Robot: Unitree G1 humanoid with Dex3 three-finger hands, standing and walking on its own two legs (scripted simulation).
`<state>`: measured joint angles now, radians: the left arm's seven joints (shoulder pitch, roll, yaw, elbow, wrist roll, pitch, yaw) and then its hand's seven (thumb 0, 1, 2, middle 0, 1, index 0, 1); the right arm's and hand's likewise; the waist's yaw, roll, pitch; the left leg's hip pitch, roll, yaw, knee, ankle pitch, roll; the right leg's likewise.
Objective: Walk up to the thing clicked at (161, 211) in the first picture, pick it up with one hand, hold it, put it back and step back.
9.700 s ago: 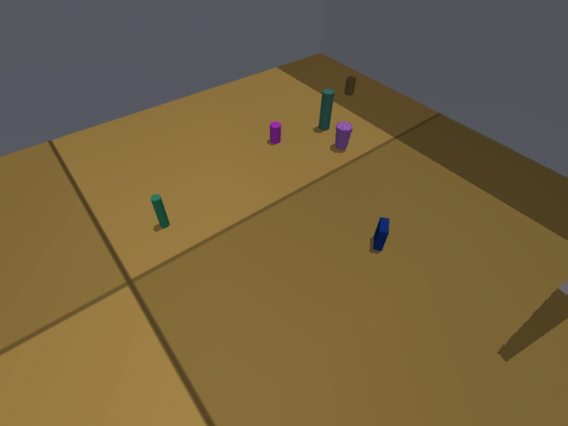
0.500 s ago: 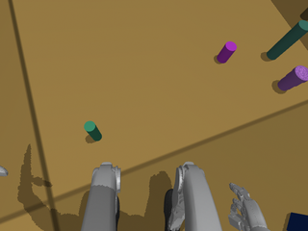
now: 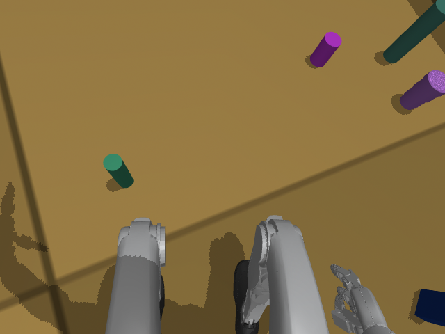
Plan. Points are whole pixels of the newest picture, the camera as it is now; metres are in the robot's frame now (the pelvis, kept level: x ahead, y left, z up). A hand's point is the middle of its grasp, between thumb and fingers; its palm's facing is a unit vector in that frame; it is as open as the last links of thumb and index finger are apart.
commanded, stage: go down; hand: left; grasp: from the side
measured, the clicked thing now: (120, 172) +0.46 +0.24 -0.34
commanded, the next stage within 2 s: approach in 0.68 s
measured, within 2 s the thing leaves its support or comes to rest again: neither
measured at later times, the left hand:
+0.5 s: hand out of the picture +0.37 +0.41 -0.03, palm faces +0.17 -0.98 -0.10, open 17.4 cm
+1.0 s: hand out of the picture +0.38 +0.42 -0.06, palm faces +0.19 -0.98 -0.05, open 17.6 cm
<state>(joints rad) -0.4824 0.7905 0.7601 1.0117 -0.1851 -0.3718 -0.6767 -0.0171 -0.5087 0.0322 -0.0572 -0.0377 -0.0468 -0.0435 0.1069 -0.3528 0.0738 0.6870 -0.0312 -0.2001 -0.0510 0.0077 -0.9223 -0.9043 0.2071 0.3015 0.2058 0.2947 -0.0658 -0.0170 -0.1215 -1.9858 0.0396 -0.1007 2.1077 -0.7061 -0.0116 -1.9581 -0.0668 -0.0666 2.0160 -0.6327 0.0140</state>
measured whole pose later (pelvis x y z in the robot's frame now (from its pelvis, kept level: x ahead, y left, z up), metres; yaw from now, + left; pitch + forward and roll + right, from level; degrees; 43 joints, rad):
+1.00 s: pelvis -0.01 +0.00 -0.06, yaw -2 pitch +31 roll -8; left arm -0.62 0.93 0.83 1.18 -0.25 -0.48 -0.76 -0.02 -0.57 0.04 -0.07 -0.07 -0.05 -0.09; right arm 0.09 -0.38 0.14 0.68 -0.06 -0.20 -0.02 0.01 -0.92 -0.90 0.21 0.30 0.21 0.30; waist -0.11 -0.05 -0.05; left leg -2.15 0.03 -0.13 2.30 -0.70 0.00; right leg -2.10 -0.06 -0.07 2.19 -0.62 0.03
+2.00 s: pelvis -0.03 +0.02 -0.15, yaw -10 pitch +12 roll -17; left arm -0.61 0.79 0.55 1.45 -0.16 -1.09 -0.24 -0.02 -0.60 0.01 -0.06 -0.07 -0.06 -0.07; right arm -0.13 -0.41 0.47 0.58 -0.33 -0.04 0.12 0.00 -0.94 -0.90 0.21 0.30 0.21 0.30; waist -0.25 -0.24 0.27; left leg -2.20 0.02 -0.34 2.66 -0.70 0.01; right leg -2.07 0.00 -0.21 2.37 -0.54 0.07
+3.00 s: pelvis -0.03 +0.03 -0.14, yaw -11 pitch +12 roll -19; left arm -0.68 0.87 0.50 1.51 -0.06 -1.14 0.02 -0.01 0.31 0.80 -0.80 -0.87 -0.81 -0.88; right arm -0.18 -0.38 0.53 0.55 -0.37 0.03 0.14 0.00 -0.88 -0.89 0.21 0.30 0.21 0.29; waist -0.27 -0.28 0.33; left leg -2.20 0.02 -0.38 2.66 -0.73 0.01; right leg -2.06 0.02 -0.24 2.35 -0.54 0.08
